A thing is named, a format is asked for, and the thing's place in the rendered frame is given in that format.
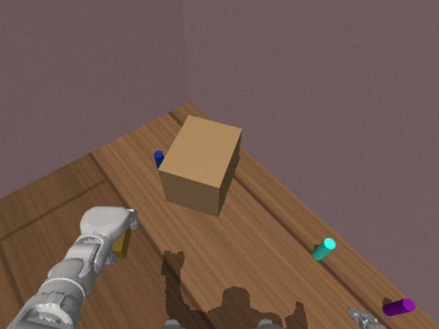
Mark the left robot arm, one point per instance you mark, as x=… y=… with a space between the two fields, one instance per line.
x=61 y=296

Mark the left robot hand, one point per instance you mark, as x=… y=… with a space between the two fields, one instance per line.
x=111 y=222

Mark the right robot hand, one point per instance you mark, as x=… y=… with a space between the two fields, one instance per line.
x=364 y=320

